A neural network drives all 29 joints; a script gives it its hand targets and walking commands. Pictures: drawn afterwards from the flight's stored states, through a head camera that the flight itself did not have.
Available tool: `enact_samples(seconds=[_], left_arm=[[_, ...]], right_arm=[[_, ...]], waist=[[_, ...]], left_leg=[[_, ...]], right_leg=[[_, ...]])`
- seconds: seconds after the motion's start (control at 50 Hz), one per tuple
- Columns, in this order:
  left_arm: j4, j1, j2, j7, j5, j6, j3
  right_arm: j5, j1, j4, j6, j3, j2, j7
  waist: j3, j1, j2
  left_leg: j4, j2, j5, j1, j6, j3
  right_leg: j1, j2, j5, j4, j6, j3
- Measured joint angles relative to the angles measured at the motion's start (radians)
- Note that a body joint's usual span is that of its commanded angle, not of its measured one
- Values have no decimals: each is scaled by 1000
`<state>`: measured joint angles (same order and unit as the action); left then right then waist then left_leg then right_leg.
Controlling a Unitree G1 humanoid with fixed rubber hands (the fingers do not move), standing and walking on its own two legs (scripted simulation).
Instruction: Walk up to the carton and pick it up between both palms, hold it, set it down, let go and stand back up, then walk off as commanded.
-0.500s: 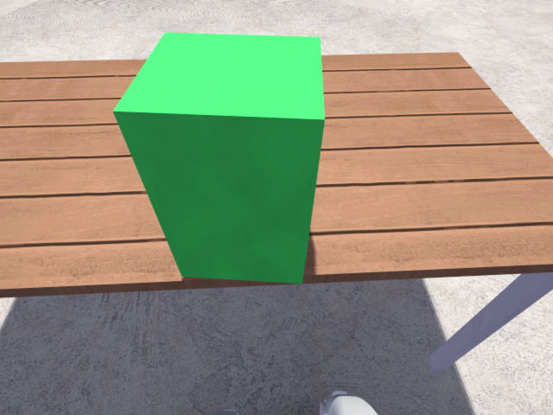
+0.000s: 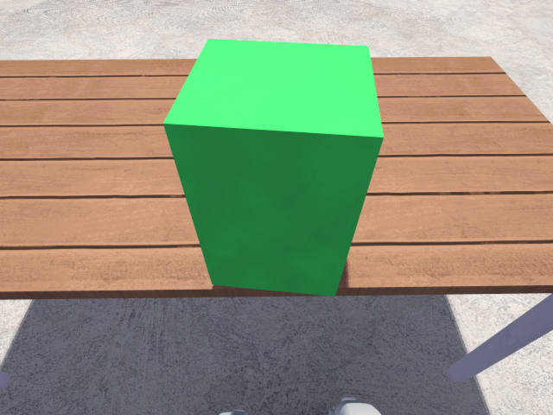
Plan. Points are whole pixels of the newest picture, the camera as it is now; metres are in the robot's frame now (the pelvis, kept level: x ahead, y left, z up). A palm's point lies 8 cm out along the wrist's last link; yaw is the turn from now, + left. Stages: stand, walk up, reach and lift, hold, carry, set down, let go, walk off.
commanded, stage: walk up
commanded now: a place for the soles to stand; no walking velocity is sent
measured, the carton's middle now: (279, 182) +0.39 +0.02 +0.15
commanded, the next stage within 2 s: reach and lift in 1.26 s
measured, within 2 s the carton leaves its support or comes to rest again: neither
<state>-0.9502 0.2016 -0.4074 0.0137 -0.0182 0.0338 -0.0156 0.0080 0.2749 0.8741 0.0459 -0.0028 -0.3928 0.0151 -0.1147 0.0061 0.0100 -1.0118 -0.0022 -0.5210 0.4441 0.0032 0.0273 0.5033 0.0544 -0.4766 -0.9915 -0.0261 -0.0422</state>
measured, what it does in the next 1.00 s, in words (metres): stands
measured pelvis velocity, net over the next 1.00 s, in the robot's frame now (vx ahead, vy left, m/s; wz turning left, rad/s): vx -0.01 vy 0.01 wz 0.02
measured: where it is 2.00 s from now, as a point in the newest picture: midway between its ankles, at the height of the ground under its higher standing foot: outside the picture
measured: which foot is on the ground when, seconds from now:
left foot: down 0.00-1.00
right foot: down 0.00-1.00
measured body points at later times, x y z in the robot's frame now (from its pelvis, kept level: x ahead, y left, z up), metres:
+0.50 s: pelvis +0.01 +0.00 +0.00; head +0.04 +0.01 +0.45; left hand +0.09 +0.32 -0.12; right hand +0.10 -0.31 -0.10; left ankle +0.02 +0.12 -0.68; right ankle +0.06 -0.13 -0.68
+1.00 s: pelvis -0.01 +0.01 +0.00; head +0.02 +0.02 +0.45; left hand +0.07 +0.32 -0.12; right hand +0.09 -0.30 -0.10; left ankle +0.02 +0.12 -0.68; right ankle +0.06 -0.13 -0.68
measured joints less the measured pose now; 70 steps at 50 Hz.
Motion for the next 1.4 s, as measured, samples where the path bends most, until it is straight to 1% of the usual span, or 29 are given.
enact_samples(seconds=[0.04, 0.08, 0.1, 0.18, 0.28, 0.34, 0.38, 0.4, 0.42, 0.44, 0.48, 0.56, 0.62, 0.64, 0.74, 0.76, 0.8, 0.82, 0.92, 1.0, 1.1, 1.12, 1.16, 1.18, 1.26, 1.28, 1.32, 1.36, 1.4], left_arm=[[0, 0, -6, -1, 0, 2, 0], [0, 0, -10, -2, 0, 10, 0], [0, 0, -9, -4, 0, 16, 0], [0, 0, -5, -7, 0, 35, 0], [0, 0, 8, -9, 0, 24, 0], [0, 0, 7, -10, 0, 7, 0], [0, 0, 4, -10, 0, 7, 0], [0, 0, 3, -10, 0, 8, 0], [0, 0, 2, -10, 0, 13, 0], [0, 0, 3, -10, 0, 18, 0], [0, 0, 6, -10, 0, 31, 0], [0, 0, 13, -10, 0, 37, 0], [0, 0, 17, -10, 0, 28, 0], [-1, 0, 17, -10, 0, 20, 0], [0, 0, 6, -10, 0, 3, 0], [0, 0, 2, -10, 0, 5, 0], [0, 0, -3, -10, 0, 14, 0], [0, 0, -3, -10, 0, 20, 0], [0, 0, 3, -10, 0, 35, 0], [-1, 0, 13, -10, 0, 26, 0], [0, 0, 17, -10, 0, 5, 0], [0, 0, 15, -10, 0, 6, 0], [0, 0, 14, -10, 0, 14, 0], [0, 0, 14, -10, 0, 20, 0], [0, 0, 19, -10, 0, 34, 0], [10, 0, 20, -12, 0, 11, 0], [82, -14, 20, -33, 0, -158, 0], [136, -55, 25, -51, 0, -315, 0], [191, -93, 36, -55, 0, -411, 0]], right_arm=[[0, 7, 0, 2, 0, 0, 0], [0, 5, 0, 1, 0, 0, 0], [0, -1, 0, 1, 0, 0, 0], [0, -43, 0, 1, 0, 0, 3], [0, -74, 0, 15, 0, 0, 3], [0, -67, 0, 21, 0, 0, 3], [0, -59, 0, 21, 0, 0, 3], [0, -56, 0, 21, 0, 0, 3], [0, -56, 0, 20, 0, 0, 3], [0, -57, 0, 17, 0, 0, 3], [0, -65, 0, 8, 0, 0, 3], [0, -83, 0, 2, 0, 0, 3], [0, -80, 0, 4, 0, 0, 2], [0, -74, 0, 8, 0, 0, 0], [0, -35, 0, 16, 0, 0, -2], [0, -29, 0, 15, 0, 0, -2], [0, -25, 0, 10, 0, 0, -2], [0, -28, 0, 6, 0, 0, -2], [0, -53, 0, -3, 0, 0, -2], [0, -56, 0, 1, 0, 0, -2], [0, -33, 0, 9, 0, 0, -4], [0, -30, 0, 9, 0, 0, -4], [0, -29, 0, 8, 0, 0, -4], [0, -31, 0, 7, 0, 0, -4], [0, -52, 0, 0, 0, 0, -4], [12, -60, 11, 10, 0, 0, -4], [67, -117, 91, 62, 1, 1, -23], [93, -178, 131, 92, 0, 1, -49], [94, -223, 136, 106, 0, 3, -66]], waist=[[0, 0, 0], [0, 0, 0], [0, 0, -2], [0, 0, -3], [0, 0, -4], [0, 0, -5], [0, 0, -5], [1, 0, -4], [1, 0, -4], [0, 0, -6], [1, 0, -7], [1, 0, -7], [1, 0, -7], [1, 0, -7], [1, 0, -8], [1, 0, -8], [1, 0, -8], [1, 0, -10], [1, 0, -10], [2, 0, -10], [2, 0, -11], [2, 0, -11], [3, 0, -11], [2, 0, -12], [2, 0, -13], [2, -1, -13], [-3, -1, -14], [-24, 0, -19], [-34, 0, -21]], left_leg=[[1, -1, -4, 0, 2, 0], [1, -1, -8, 0, 2, 1], [1, -3, -8, 0, 2, 1], [-1, -2, -7, 0, 2, 1], [-1, 13, -9, 0, 8, 1], [0, 9, -9, 0, 17, 3], [0, 6, -9, 0, 18, 4], [0, 5, -9, 0, 18, 3], [0, 4, -9, 0, 18, 3], [0, 2, -8, 0, 18, 4], [0, 1, -2, 0, 18, 4], [-1, 9, -32, 0, 18, 3], [13, 18, 29, 0, 18, 0], [13, 20, 28, 0, 18, 0], [24, 14, 22, 0, 19, 2], [24, 13, 22, 0, 19, 2], [24, 11, 23, 0, 19, 2], [24, 9, 23, 0, 19, 3], [23, 12, -17, 0, 19, 1], [38, 17, 53, -1, 19, -5], [42, 9, 41, -1, 19, -2], [42, 7, 41, -1, 19, -2], [42, 4, 41, -1, 19, -3], [42, 3, 42, -1, 19, -2], [42, 4, 25, -1, 19, -2], [42, 5, 25, 0, 18, -3], [29, -1, 48, 7, 15, -6], [-4, -10, 30, 9, 12, -7], [-27, -19, 15, 9, 8, -7]], right_leg=[[-2, -9, -7, 4, 0, 0], [-5, -10, 61, 22, 1, 0], [-5, -12, 61, 22, 5, 0], [-9, -11, 38, 22, 8, 0], [-12, 4, 37, 22, 8, 1], [-10, -12, -16, 15, 8, 0], [-10, -16, -22, 15, 8, 1], [-10, -18, -6, 19, 8, 1], [-11, -19, 48, 32, 8, 1], [-11, -20, 69, 35, 8, 0], [-13, -21, 59, 35, 11, 0], [-16, -12, 53, 35, 11, 0], [-18, 1, 53, 35, 11, 0], [-18, 2, 50, 34, 11, 1], [-13, -20, -14, 29, 11, 5], [-14, -20, -4, 32, 11, 5], [-16, -23, 86, 53, 11, 5], [-16, -25, 92, 53, 13, 5], [-19, -20, 71, 53, 15, 5], [-20, -9, 71, 53, 15, 5], [-18, -22, 7, 47, 15, 7], [-18, -24, 11, 48, 15, 7], [-21, -27, 88, 69, 15, 7], [-21, -28, 103, 70, 15, 7], [-22, -27, 86, 70, 17, 7], [-21, -25, 85, 69, 17, 7], [-12, -27, 77, 51, 17, 7], [-12, -36, 74, 29, 17, 7], [-12, -44, 71, 13, 17, 7]])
